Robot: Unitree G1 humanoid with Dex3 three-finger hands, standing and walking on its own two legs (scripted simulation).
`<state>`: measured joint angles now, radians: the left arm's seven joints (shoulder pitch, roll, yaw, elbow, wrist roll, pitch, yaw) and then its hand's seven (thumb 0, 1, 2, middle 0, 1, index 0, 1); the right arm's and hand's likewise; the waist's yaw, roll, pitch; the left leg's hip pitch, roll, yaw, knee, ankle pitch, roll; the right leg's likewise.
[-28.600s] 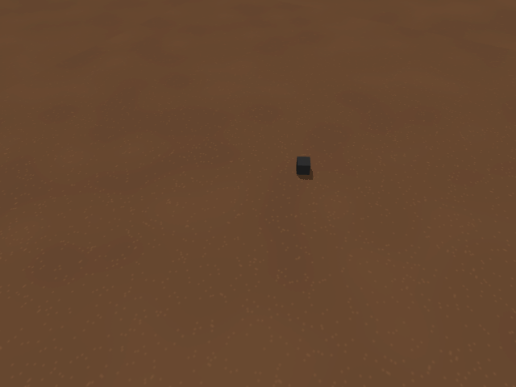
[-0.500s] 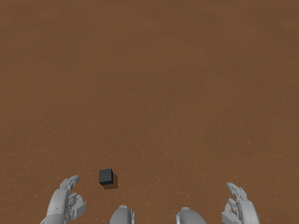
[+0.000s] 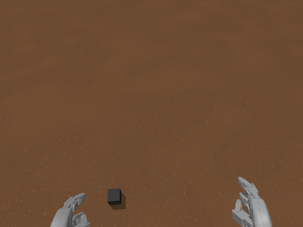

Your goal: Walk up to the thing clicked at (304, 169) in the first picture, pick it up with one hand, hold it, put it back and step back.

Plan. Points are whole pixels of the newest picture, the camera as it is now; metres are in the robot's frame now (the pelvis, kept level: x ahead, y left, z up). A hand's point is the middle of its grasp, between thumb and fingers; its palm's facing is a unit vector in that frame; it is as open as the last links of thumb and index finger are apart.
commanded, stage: home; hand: left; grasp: from above
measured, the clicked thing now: (114, 196) +0.43 +0.24 -0.68
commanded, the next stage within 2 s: stand in 1.68 s
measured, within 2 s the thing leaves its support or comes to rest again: neither
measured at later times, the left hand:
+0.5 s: hand (90, 226) +0.16 +0.17 -0.05, palm faces +0.04 -0.98 -0.20, open 8.1 cm
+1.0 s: hand (89, 223) +0.17 +0.18 -0.05, palm faces +0.04 -0.98 -0.20, open 8.4 cm
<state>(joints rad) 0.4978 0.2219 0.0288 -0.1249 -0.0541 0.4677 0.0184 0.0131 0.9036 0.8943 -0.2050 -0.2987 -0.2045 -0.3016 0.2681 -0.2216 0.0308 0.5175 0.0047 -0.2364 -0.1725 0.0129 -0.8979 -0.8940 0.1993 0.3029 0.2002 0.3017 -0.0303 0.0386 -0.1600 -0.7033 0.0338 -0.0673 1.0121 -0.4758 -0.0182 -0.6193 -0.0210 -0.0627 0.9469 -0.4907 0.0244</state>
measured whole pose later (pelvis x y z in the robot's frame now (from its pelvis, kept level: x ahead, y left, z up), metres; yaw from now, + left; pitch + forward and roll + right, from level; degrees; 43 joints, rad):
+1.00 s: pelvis +0.01 +0.00 +0.00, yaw +0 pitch +10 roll -3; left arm 0.50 0.23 0.03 -0.13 -0.06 0.46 0.02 0.01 0.73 0.79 -0.19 -0.27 -0.19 -0.27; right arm 0.28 -0.21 0.03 0.54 0.01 -0.24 -0.18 0.01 -0.90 -0.89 0.20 0.30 0.20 0.30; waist -0.03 0.04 -0.16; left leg -0.71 0.04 -0.06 1.02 -0.49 -0.02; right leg -0.63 -0.02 -0.05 0.95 -0.50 0.02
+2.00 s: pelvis +0.00 +0.00 +0.02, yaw -1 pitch +2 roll +0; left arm 0.22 0.29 0.03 0.59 0.04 0.09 0.03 0.01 0.90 0.89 -0.21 -0.30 -0.21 -0.30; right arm 0.17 -0.28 -0.03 0.82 -0.06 -0.05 -0.01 0.01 -0.90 -0.89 0.20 0.30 0.20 0.30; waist 0.03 -0.02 0.03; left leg -0.46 0.00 -0.01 0.83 -0.40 0.00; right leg -0.42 -0.06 -0.01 0.83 -0.45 0.03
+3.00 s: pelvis +0.00 +0.00 +0.07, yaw +0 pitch -4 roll +0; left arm 0.15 0.31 0.03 1.15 0.02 0.00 0.02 0.01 0.90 0.90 -0.21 -0.30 -0.21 -0.30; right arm 0.15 -0.31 -0.03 1.14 -0.02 0.00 -0.01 0.01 -0.90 -0.89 0.20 0.30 0.20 0.30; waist 0.01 0.01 0.06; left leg -0.13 0.01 -0.02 0.37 -0.18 -0.01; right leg -0.08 -0.05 -0.04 0.36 -0.21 0.03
